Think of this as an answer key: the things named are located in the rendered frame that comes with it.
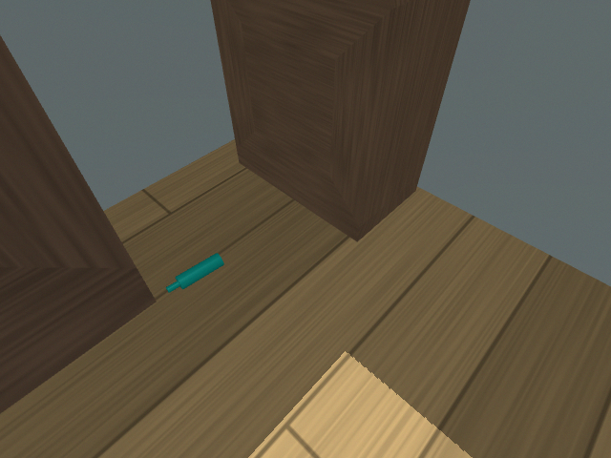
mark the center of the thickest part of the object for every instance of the bottle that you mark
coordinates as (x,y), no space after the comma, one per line
(196,272)

